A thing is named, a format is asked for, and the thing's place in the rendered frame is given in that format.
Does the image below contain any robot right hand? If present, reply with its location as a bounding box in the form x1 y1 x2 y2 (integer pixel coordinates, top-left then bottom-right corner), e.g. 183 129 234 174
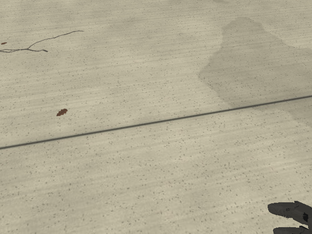
267 201 312 234

